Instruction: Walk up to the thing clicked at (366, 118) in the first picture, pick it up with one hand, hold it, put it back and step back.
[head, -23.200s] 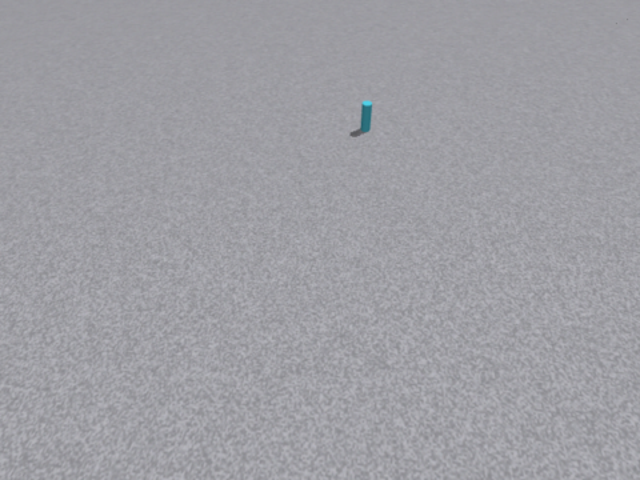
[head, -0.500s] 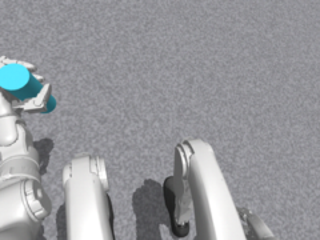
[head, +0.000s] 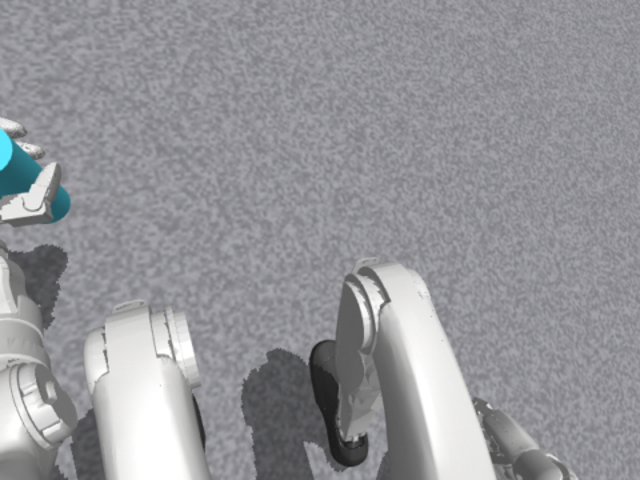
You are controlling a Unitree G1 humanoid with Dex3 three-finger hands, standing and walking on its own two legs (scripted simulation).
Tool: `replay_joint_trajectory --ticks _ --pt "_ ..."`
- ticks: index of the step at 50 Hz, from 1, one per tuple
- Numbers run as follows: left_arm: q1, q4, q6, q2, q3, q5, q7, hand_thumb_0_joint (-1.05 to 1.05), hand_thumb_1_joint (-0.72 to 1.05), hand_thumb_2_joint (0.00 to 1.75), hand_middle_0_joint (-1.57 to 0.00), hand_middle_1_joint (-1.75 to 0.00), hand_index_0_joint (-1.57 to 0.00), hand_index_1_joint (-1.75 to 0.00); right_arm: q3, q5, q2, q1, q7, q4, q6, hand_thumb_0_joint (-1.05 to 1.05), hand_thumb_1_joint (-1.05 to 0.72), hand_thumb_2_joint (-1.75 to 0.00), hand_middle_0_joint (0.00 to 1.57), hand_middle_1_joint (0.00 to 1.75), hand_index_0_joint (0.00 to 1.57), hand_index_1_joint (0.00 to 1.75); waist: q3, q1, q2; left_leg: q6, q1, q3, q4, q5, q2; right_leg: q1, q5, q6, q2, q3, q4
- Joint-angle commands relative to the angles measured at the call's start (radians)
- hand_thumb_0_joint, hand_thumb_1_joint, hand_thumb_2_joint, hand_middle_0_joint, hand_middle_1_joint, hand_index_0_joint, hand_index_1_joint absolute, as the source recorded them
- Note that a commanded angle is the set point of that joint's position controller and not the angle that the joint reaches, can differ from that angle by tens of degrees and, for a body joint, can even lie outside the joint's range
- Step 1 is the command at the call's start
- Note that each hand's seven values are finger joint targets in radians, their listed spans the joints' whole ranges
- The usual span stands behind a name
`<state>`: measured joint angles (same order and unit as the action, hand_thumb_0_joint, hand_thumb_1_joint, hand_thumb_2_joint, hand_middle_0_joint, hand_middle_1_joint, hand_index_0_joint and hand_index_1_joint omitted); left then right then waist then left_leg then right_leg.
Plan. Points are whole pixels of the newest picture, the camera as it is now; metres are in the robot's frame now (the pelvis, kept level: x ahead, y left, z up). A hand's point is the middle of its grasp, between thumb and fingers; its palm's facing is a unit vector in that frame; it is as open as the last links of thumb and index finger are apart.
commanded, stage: crouch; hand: left
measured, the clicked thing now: (17, 181) +0.47 +0.29 -0.11
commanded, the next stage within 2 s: lower in 0.10 s
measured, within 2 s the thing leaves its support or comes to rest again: rests again in 1.28 s
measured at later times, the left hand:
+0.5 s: hand (40, 193) +0.47 +0.28 -0.15, palm faces +0.31 -0.95 -0.01, open 7.6 cm
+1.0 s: hand (55, 200) +0.47 +0.28 -0.19, palm faces +0.32 -0.95 -0.02, open 7.5 cm
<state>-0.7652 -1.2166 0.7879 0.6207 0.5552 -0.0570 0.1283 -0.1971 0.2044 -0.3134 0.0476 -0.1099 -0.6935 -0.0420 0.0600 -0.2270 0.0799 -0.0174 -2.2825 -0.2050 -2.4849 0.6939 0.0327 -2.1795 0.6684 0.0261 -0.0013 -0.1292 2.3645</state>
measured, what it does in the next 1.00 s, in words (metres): stands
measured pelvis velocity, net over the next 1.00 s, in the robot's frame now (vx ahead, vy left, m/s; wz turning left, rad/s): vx -0.01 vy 0.01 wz -0.09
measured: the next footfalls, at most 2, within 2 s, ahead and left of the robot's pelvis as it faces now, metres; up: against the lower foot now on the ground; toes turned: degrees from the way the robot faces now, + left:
none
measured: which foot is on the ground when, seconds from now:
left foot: down 0.00-1.00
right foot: down 0.00-1.00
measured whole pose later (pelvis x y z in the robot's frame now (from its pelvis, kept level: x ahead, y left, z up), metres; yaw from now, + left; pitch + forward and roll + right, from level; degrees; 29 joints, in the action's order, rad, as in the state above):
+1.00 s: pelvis -0.01 +0.01 -0.02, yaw -5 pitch +18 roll -17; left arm -0.78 -1.43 0.97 0.86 0.53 -0.05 0.02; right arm -0.46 0.33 -0.36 -0.12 -0.13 -0.58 -0.06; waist 0.27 -0.28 0.24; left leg -0.01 -2.25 -0.35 -2.62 0.72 0.02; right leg -2.09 0.65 0.06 0.04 -0.23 2.39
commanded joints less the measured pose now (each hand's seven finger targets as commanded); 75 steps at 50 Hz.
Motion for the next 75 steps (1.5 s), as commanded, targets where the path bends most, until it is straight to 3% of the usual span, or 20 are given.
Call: replay_joint_trajectory --ticks 1,4,7,11,16,21,23,30,37,42,45,46,48,51,56,57,63,71,74,75 --pt "-0.278 0.175 0.096 0.232 0.018 -0.02 0.005 0.0 0.43 1.35 -1.35 -1.48 -1.38 -1.47 0.072 0.004 -0.28 0.15 0.007 0.018 -0.003 0.0 -0.89 -0.9 0.2 0.3 0.2 0.3 -0.663 -0.022 -0.343 0.016 0.449 0.083 0.26 -0.169 0.004 0.348 -0.21 -0.048 0.048 -0.066 -0.198" --pt "-0.285 0.182 0.103 0.255 0.03 -0.019 0.001 0.0 0.43 1.35 -1.37 -1.5 -1.41 -1.48 0.063 0.007 -0.293 0.128 0.004 0.03 -0.007 0.0 -0.89 -0.9 0.2 0.3 0.2 0.3 -0.634 -0.026 -0.361 0.013 0.448 0.069 0.265 -0.146 0.007 0.32 -0.189 -0.05 0.049 -0.078 -0.183" --pt "-0.301 0.231 0.117 0.29 0.052 -0.025 -0.005 0.0 0.45 1.33 -1.37 -1.49 -1.4 -1.46 0.053 0.015 -0.298 0.138 0.003 0.031 -0.01 0.0 -0.89 -0.9 0.2 0.3 0.2 0.3 -0.688 -0.028 -0.392 0.008 0.479 0.065 0.252 -0.194 0.009 0.368 -0.231 -0.049 0.05 -0.076 -0.175" --pt "-0.313 0.246 0.121 0.282 0.034 -0.024 -0.009 0.0 0.42 1.29 -1.35 -1.45 -1.36 -1.45 0.043 0.022 -0.299 0.128 0.002 0.033 -0.012 0.0 -0.91 -0.91 0.2 0.3 0.2 0.3 -0.687 -0.039 -0.404 0.01 0.479 0.066 0.234 -0.206 0.012 0.378 -0.249 -0.047 0.053 -0.071 -0.175" --pt "-0.315 0.111 0.134 0.248 -0.014 -0.009 -0.031 0.0 0.41 1.27 -1.33 -1.42 -1.34 -1.42 0.009 0.035 -0.314 0.095 -0.002 0.037 -0.011 0.0 -0.91 -0.9 0.2 0.3 0.2 0.3 -0.55 -0.094 -0.372 0.008 0.439 0.04 0.224 -0.171 0.017 0.325 -0.227 -0.048 0.054 -0.098 -0.167" --pt "-0.32 0.092 0.176 0.323 0.015 -0.023 -0.036 0.0 0.39 1.28 -1.37 -1.44 -1.38 -1.43 -0.022 0.052 -0.33 0.062 -0.005 0.058 -0.011 0.0 -0.9 -0.9 0.2 0.3 0.2 0.3 -0.543 -0.09 -0.359 0.012 0.415 0.036 0.207 -0.102 0.017 0.352 -0.173 -0.04 0.061 -0.109 -0.175" --pt "-0.326 0.078 0.187 0.326 0.022 -0.032 -0.041 0.0 0.4 1.29 -1.37 -1.45 -1.39 -1.44 -0.038 0.058 -0.34 0.052 -0.007 0.067 -0.008 0.0 -0.9 -0.9 0.2 0.3 0.2 0.3 -0.548 -0.098 -0.376 0.008 0.435 0.027 0.207 -0.102 0.018 0.366 -0.177 -0.039 0.064 -0.12 -0.169" --pt "-0.322 0.045 0.227 0.37 -0.007 -0.004 -0.056 0.0 0.41 1.27 -1.31 -1.4 -1.32 -1.4 -0.08 0.087 -0.354 0.008 -0.003 0.071 -0.01 0.0 -0.9 -0.9 0.2 0.3 0.2 0.3 -0.498 -0.117 -0.434 -0.002 0.472 0.01 0.192 -0.154 0.03 0.363 -0.232 -0.04 0.069 -0.131 -0.149" --pt "-0.297 0.023 0.252 0.405 0.017 -0.01 -0.088 0.0 0.41 1.26 -1.31 -1.38 -1.31 -1.38 -0.112 0.108 -0.379 -0.009 -0.006 0.078 -0.018 0.0 -0.91 -0.91 0.2 0.3 0.2 0.3 -0.503 -0.138 -0.461 -0.011 0.53 -0.026 0.188 -0.226 0.04 0.391 -0.283 -0.036 0.074 -0.157 -0.132" --pt "-0.319 0.005 0.266 0.405 -0.026 0.008 -0.096 0.0 0.46 1.27 -1.32 -1.39 -1.33 -1.39 -0.133 0.118 -0.385 -0.046 -0.005 0.088 -0.022 0.0 -0.9 -0.9 0.2 0.3 0.2 0.3 -0.44 -0.164 -0.467 -0.014 0.525 -0.046 0.193 -0.194 0.048 0.359 -0.265 -0.033 0.075 -0.173 -0.129" --pt "-0.307 -0.005 0.277 0.438 -0.008 0.008 -0.104 0.0 0.45 1.28 -1.33 -1.4 -1.33 -1.4 -0.144 0.123 -0.395 -0.064 -0.005 0.099 -0.027 0.0 -0.9 -0.9 0.2 0.3 0.2 0.3 -0.42 -0.154 -0.468 -0.019 0.52 -0.06 0.2 -0.178 0.051 0.352 -0.25 -0.033 0.076 -0.184 -0.122" --pt "-0.301 -0.022 0.278 0.415 -0.02 0.003 -0.103 0.0 0.44 1.28 -1.33 -1.4 -1.33 -1.4 -0.15 0.128 -0.393 -0.062 -0.005 0.101 -0.027 0.0 -0.9 -0.9 0.2 0.3 0.2 0.3 -0.423 -0.164 -0.46 -0.015 0.521 -0.059 0.191 -0.189 0.05 0.37 -0.264 -0.03 0.079 -0.183 -0.127" --pt "-0.278 -0.045 0.281 0.419 -0.005 -0.005 -0.114 0.0 0.45 1.28 -1.32 -1.39 -1.33 -1.39 -0.159 0.13 -0.397 -0.067 -0.005 0.107 -0.029 0.0 -0.9 -0.9 0.2 0.3 0.2 0.3 -0.429 -0.167 -0.44 -0.014 0.525 -0.066 0.184 -0.21 0.052 0.382 -0.282 -0.026 0.082 -0.189 -0.129" --pt "-0.292 -0.049 0.289 0.45 0.004 -0.006 -0.128 0.0 0.46 1.28 -1.32 -1.39 -1.32 -1.39 -0.174 0.134 -0.395 -0.078 -0.004 0.113 -0.032 0.0 -0.9 -0.9 0.2 0.3 0.2 0.3 -0.419 -0.167 -0.438 -0.011 0.502 -0.064 0.181 -0.206 0.05 0.407 -0.282 -0.025 0.087 -0.189 -0.134" --pt "-0.309 -0.06 0.309 0.454 -0.028 -0.001 -0.125 0.0 0.45 1.28 -1.32 -1.39 -1.33 -1.4 -0.191 0.145 -0.395 -0.111 0.0 0.118 -0.032 0.0 -0.9 -0.9 0.2 0.3 0.2 0.3 -0.388 -0.181 -0.436 -0.009 0.493 -0.063 0.166 -0.179 0.056 0.399 -0.271 -0.023 0.095 -0.19 -0.138" --pt "-0.307 -0.063 0.309 0.487 -0.016 0.004 -0.127 0.0 0.44 1.29 -1.33 -1.4 -1.33 -1.4 -0.193 0.145 -0.398 -0.11 0.002 0.12 -0.032 0.0 -0.9 -0.9 0.2 0.3 0.2 0.3 -0.391 -0.178 -0.436 -0.008 0.489 -0.063 0.167 -0.17 0.056 0.4 -0.263 -0.025 0.097 -0.191 -0.142" --pt "-0.291 -0.089 0.321 0.491 -0.005 -0.012 -0.133 0.0 0.41 1.27 -1.31 -1.38 -1.32 -1.39 -0.21 0.152 -0.407 -0.125 0.005 0.126 -0.031 0.0 -0.9 -0.9 0.2 0.3 0.2 0.3 -0.386 -0.182 -0.431 -0.011 0.496 -0.078 0.163 -0.18 0.059 0.417 -0.275 -0.021 0.101 -0.207 -0.141" --pt "-0.286 -0.101 0.332 0.493 -0.033 0.006 -0.136 0.0 0.38 1.28 -1.33 -1.4 -1.34 -1.4 -0.221 0.159 -0.413 -0.152 0.007 0.133 -0.035 0.0 -0.9 -0.9 0.2 0.3 0.2 0.3 -0.352 -0.194 -0.454 -0.018 0.52 -0.097 0.176 -0.186 0.067 0.392 -0.279 -0.023 0.103 -0.221 -0.128" --pt "-0.278 -0.097 0.339 0.505 -0.02 -0.006 -0.137 0.0 0.37 1.28 -1.35 -1.41 -1.36 -1.41 -0.223 0.162 -0.421 -0.151 0.008 0.13 -0.034 0.0 -0.9 -0.9 0.2 0.3 0.2 0.3 -0.359 -0.199 -0.453 -0.017 0.527 -0.096 0.165 -0.187 0.068 0.404 -0.285 -0.021 0.107 -0.22 -0.135" --pt "-0.282 -0.105 0.342 0.512 -0.016 -0.011 -0.141 0.0 0.37 1.2 -1.33 -1.36 -1.35 -1.34 -0.228 0.162 -0.421 -0.147 0.007 0.132 -0.035 0.0 -0.9 -0.9 0.2 0.3 0.2 0.3 -0.363 -0.199 -0.449 -0.013 0.51 -0.09 0.159 -0.188 0.064 0.422 -0.289 -0.021 0.108 -0.219 -0.139"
